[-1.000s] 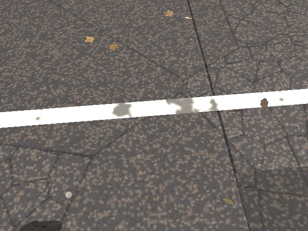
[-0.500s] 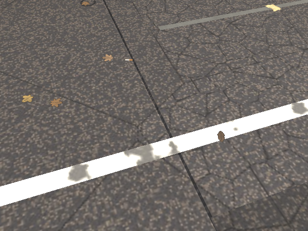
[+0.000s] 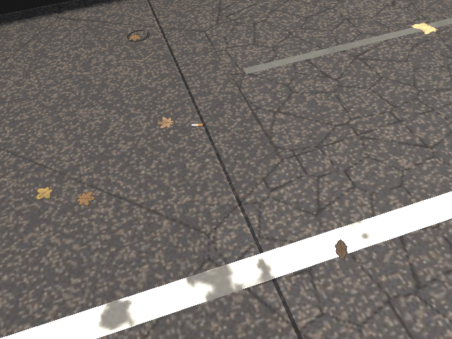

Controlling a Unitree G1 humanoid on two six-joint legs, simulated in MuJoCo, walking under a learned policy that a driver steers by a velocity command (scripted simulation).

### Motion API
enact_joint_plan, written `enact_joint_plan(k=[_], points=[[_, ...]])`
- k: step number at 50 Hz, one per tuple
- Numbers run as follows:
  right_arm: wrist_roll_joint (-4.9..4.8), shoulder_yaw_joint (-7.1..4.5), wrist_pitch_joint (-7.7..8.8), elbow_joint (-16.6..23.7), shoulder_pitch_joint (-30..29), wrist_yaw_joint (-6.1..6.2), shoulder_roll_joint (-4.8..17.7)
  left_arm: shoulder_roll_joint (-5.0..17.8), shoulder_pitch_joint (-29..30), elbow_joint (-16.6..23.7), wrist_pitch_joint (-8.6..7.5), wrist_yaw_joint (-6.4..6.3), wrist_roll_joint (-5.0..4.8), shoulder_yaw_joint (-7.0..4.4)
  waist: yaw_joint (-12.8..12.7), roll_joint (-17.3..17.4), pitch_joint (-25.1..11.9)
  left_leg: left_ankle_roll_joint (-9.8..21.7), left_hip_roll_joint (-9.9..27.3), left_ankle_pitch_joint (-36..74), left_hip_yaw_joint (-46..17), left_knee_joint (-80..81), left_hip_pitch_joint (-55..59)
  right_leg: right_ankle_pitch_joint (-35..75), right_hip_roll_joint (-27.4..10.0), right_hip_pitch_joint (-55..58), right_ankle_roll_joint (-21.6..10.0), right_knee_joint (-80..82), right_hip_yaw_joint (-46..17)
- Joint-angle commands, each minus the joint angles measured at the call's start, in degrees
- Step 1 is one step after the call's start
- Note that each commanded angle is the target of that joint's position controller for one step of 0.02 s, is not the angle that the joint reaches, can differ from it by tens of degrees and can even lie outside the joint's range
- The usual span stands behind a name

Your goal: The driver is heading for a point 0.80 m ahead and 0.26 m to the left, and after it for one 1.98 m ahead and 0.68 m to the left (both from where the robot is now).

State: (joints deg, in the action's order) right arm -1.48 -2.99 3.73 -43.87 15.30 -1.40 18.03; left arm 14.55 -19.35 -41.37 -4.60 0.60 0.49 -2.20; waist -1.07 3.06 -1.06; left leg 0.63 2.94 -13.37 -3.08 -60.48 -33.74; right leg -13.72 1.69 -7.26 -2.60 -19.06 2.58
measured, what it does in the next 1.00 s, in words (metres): walks ahead, turning left: left foot, then right foot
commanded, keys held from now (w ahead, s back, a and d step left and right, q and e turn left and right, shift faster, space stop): w+q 0.20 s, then s+q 0.40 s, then q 0.30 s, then no key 0.10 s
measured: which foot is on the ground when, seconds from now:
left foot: up 0.00-0.26, down 0.28-0.82, up 0.84-1.00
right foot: down 0.00-0.30, up 0.32-0.80, down 0.82-1.00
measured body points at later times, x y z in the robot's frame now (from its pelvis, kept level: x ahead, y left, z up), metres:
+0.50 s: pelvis +0.22 +0.05 -0.01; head +0.28 +0.08 +0.43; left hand +0.29 +0.36 -0.12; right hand +0.46 -0.17 -0.11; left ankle +0.29 +0.14 -0.75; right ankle +0.27 -0.12 -0.65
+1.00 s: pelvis +0.27 -0.03 +0.00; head +0.31 -0.04 +0.44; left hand +0.22 +0.28 -0.08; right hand +0.55 -0.20 -0.12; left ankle +0.17 +0.09 -0.64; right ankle +0.33 -0.11 -0.75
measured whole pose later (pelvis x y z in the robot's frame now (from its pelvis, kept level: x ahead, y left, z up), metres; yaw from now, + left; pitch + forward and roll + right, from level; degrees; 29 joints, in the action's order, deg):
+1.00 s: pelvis +0.27 -0.03 +0.00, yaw +35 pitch +1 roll +2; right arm -1.2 -6.2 -4.6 -39.7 11.7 2.7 20.9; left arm 14.4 -11.5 -39.2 0.3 -2.1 1.0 -2.8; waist -0.6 3.3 1.9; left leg -5.0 -7.6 -23.7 -9.5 -69.8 -31.1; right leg -13.9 -1.0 -14.3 -1.0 -27.4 -0.6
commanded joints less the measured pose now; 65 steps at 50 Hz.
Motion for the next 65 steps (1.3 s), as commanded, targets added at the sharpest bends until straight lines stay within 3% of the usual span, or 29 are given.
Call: enact_joint_plan(k=[1, 9, 11, 13, 14, 15, 16, 17, 18, 19, 21, 25, 30, 34, 39, 40, 41, 42, 43, 44, 47, 52, 56, 58, 61, 62, 63, 64, 65], points=[[0.13, -0.58, -0.01, 4.8, -3.9, -0.09, 2.1, 7.7, 1.0, 2.5, -1.42, -0.42, 0.21, -2.32, -0.5, -7.8, 3.8, -1.7, 1.3, 7.3, -3.0, 4.0, -11.8, 17.1, -14.5, 5.5, -7.9, 10.6, -7.8], [0.20, 0.75, 0.30, 10.4, -16.5, -2.60, -0.1, 10.7, -2.8, -2.2, -0.50, -1.39, -0.99, -3.09, -3.6, -5.9, 7.1, 1.5, -0.2, 16.6, 3.6, 25.3, -5.7, 24.7, -16.0, 9.0, -5.4, 9.8, 2.7], [0.57, 0.05, 0.37, 11.5, -16.1, -3.31, 1.4, 11.9, -1.5, -2.3, 0.64, -1.96, -0.97, -3.37, -1.6, -7.0, 5.8, 3.5, -2.8, 11.6, 6.6, 26.9, -2.9, 43.6, -16.1, 12.4, -3.9, 3.1, 4.7], [1.22, -1.95, 0.44, 9.3, -5.5, -3.37, 5.1, 13.2, -0.7, -1.5, 1.92, -3.14, -0.64, -3.65, 3.8, -9.4, -1.9, 5.4, -7.8, 10.1, 9.4, 27.8, 10.9, 61.3, -14.3, 11.9, -1.3, -12.9, 6.0], [1.23, -3.49, 0.48, 7.7, 2.5, -2.60, 8.1, 13.1, 0.2, -0.6, 1.88, -3.48, -0.98, -3.43, 8.4, -8.0, -6.1, 7.4, -7.8, 18.6, 7.1, 32.7, 24.6, 55.9, -11.8, 4.4, 1.3, -25.6, 7.0], [1.55, -4.21, -0.10, 6.9, 6.4, -1.19, 12.6, 8.5, -2.7, 1.3, 1.14, -3.18, 1.01, -1.91, 6.9, 3.7, -12.8, 11.6, 4.0, 43.5, -8.0, 29.2, 44.0, 11.4, -5.7, -12.5, 4.6, -45.4, 6.6], [3.08, -3.96, 0.13, 9.7, 3.3, -0.98, 15.7, 4.7, -10.2, 2.4, -0.04, -1.70, 1.10, 0.18, 2.1, 12.4, -26.3, 26.7, 22.1, 59.1, -38.4, 29.7, 61.8, -28.7, 4.2, -30.7, 7.5, -67.4, -3.1], [2.80, -3.50, -0.81, 11.1, 2.5, -0.71, 11.4, 12.4, -4.7, 1.2, -0.40, -1.05, 0.12, -1.49, 7.3, 0.5, -30.4, 23.7, 18.5, 59.4, -30.9, 31.1, 57.3, -23.9, -0.5, -28.8, 6.7, -68.3, -11.7], [1.96, -2.93, -1.15, 11.3, -1.5, -0.47, 9.7, 12.1, 0.8, 3.5, -0.15, -1.13, -1.23, -1.45, 6.0, 0.2, -21.2, 21.0, 15.5, 55.9, -23.3, 32.3, 49.6, -20.8, -2.4, -31.0, 5.9, -64.9, -10.3], [0.80, -2.73, -1.53, 11.0, -3.9, -0.16, 8.2, 11.0, 2.3, 3.3, 0.39, -2.03, -0.67, -1.34, 3.9, -5.3, -12.7, 18.0, 11.9, 49.8, -18.7, 34.5, 39.3, -17.4, -4.0, -31.9, 6.4, -60.3, -8.4], [1.12, -2.54, -2.45, 11.2, -6.4, 0.42, 7.6, 11.1, 1.4, 3.1, 2.44, -3.04, -0.31, -1.79, 0.4, -3.2, -6.4, 16.5, 8.3, 43.4, -15.1, 38.7, 24.0, -13.2, -4.7, -25.7, 7.2, -55.3, -8.2], [1.82, -2.95, -3.18, 10.2, -8.1, 1.15, 8.8, 8.2, 0.1, 3.0, 4.18, -4.43, 0.44, -1.34, -1.1, 0.4, -7.9, 16.0, 6.4, 50.5, -12.4, 38.5, 16.1, -9.7, -1.8, -22.5, 9.4, -49.2, -7.5], [1.26, -2.63, -5.33, 9.7, -8.9, 3.59, 9.0, 8.0, 4.8, 4.4, 5.66, -5.12, 0.30, -1.73, -0.3, 2.3, -8.9, 12.5, 5.4, 37.0, -16.7, 37.3, 16.9, -5.0, 0.0, -25.2, 10.1, -47.0, -9.7], [0.98, -2.74, -6.39, 10.1, -9.1, 4.74, 8.7, 6.9, 7.9, 5.4, 5.10, -3.80, -0.14, -1.45, 0.9, 5.5, -8.0, 10.3, 4.0, 14.2, -21.7, 38.6, 18.9, -2.8, -0.5, -23.2, 9.3, -34.9, -10.4], [0.40, -3.06, -7.10, 9.6, -7.1, 3.82, 8.5, 7.8, 5.7, 4.4, 3.41, -1.83, -1.34, -2.51, 1.4, 9.3, -6.2, 8.9, 3.5, 10.6, -28.3, 37.4, 21.6, -3.6, 0.9, -11.5, 6.2, -11.4, -8.3], [-0.46, -2.92, -7.20, 9.6, -6.9, 3.83, 7.8, 8.5, 3.8, 3.5, 3.25, -1.80, -1.22, -3.07, 0.2, 8.5, -5.0, 6.8, 0.9, 6.0, -27.3, 35.7, 19.3, 1.9, -0.4, -6.8, 4.8, -3.0, -8.1], [-0.34, -2.51, -7.24, 9.3, -3.5, 3.69, 5.4, 12.1, 4.2, 3.7, 3.43, -2.01, -0.32, -4.04, 2.4, -0.6, -4.9, 3.5, -4.8, -8.7, -21.0, 26.9, 13.0, 5.5, -10.7, -1.1, 1.2, 0.5, -16.4], [-0.21, -2.97, -6.43, 11.1, -3.0, 3.47, 5.6, 16.9, 6.3, 4.2, 4.09, -1.98, 1.85, -5.14, 4.4, -19.1, -1.7, 0.0, -15.4, -22.2, -9.6, 15.5, 0.3, 21.0, -22.6, -1.2, -8.4, 1.3, -30.7], [1.36, -4.67, -5.73, 10.1, -4.0, 3.41, 10.8, 13.9, 7.9, 5.6, 3.74, -1.85, 3.40, -4.54, 2.3, -15.3, -2.1, -2.7, -11.1, -22.8, -9.8, 0.6, -0.1, 24.1, -26.1, -5.7, -12.8, 1.9, -32.5], [0.64, -5.59, -6.14, 8.7, -3.2, 3.43, 12.3, 11.1, 11.4, 6.7, 3.52, -2.08, 2.99, -3.70, 3.7, -11.1, -1.4, -3.1, -10.2, -18.4, -9.2, -5.2, 1.3, 22.0, -22.2, -7.2, -10.5, 1.0, -25.8], [0.75, -4.68, -8.20, 6.7, -1.0, 4.18, 7.4, 6.9, 13.8, 7.0, 3.82, -2.82, 0.02, -2.18, 3.5, -10.3, 0.4, -5.7, -10.2, -11.1, -7.3, -15.6, 0.5, 17.7, -14.9, -6.3, -7.1, -0.2, -15.3], [0.11, -3.30, -7.34, 9.2, -6.6, 4.46, 4.4, 7.2, 7.7, 5.6, 4.45, -3.37, 0.42, -2.16, -1.1, -13.6, -0.3, -7.5, -8.4, -10.7, -5.5, -2.0, -0.9, 16.0, -14.9, 5.0, -9.7, -0.4, -14.2], [0.78, -1.93, -7.08, 8.9, -5.8, 3.42, 1.9, 9.3, 9.5, 5.0, 4.49, -2.58, -0.29, -2.83, -1.0, -15.7, -1.5, -6.9, -4.2, -14.7, 0.3, 15.9, 11.6, 15.9, -15.1, 1.9, -9.8, -0.9, -13.1], [0.51, -2.05, -6.93, 8.2, -5.1, 2.95, 2.8, 10.4, 8.2, 4.1, 4.90, -2.37, -0.87, -3.13, -1.6, -15.8, -1.1, -6.0, -4.4, -11.7, 2.4, 23.6, 15.3, 18.2, -15.4, 1.0, -10.2, -1.8, -14.2], [1.15, -1.96, -6.62, 5.6, -0.5, 2.33, 3.1, 9.3, 6.1, 2.0, 4.74, -2.17, -1.99, -2.59, 1.0, -11.5, -1.0, -1.6, -4.0, 6.3, 2.1, 43.9, 27.2, 19.5, -13.6, -4.1, -6.2, -4.6, -12.5], [1.55, -2.24, -6.63, 5.9, 0.4, 2.62, 5.8, 7.9, 5.1, 1.8, 3.97, -1.76, -0.82, -2.00, 0.1, -6.0, -3.5, 0.7, 1.5, 14.6, -4.2, 42.0, 34.2, 13.2, -11.3, -9.0, -2.2, -7.9, -9.9], [2.02, -2.88, -6.85, 5.8, -1.8, 2.93, 9.2, 4.2, 4.2, 2.6, 2.91, -1.11, 1.01, -0.94, -3.0, 6.6, -4.1, 5.1, 7.6, 20.8, -9.6, 38.2, 32.8, 1.1, -5.2, -12.0, 2.3, -9.9, -3.1], [2.36, -1.55, -6.24, 6.5, -4.8, 2.34, 3.8, 4.7, 8.3, 2.8, 2.81, -1.30, 1.64, -0.78, -0.7, 6.4, -3.3, 8.0, 8.5, 12.4, -10.5, 39.7, 24.8, -2.4, -4.9, -7.0, 4.7, -8.4, -2.9], [2.93, -0.77, -5.62, 6.4, -6.5, 2.00, 1.5, 5.6, 10.6, 2.6, 2.87, -1.30, 1.52, -1.01, -0.5, 4.5, -1.4, 6.3, 5.9, 5.4, -9.0, 40.7, 23.1, 1.2, -4.9, -5.3, 5.3, -7.6, -3.0]])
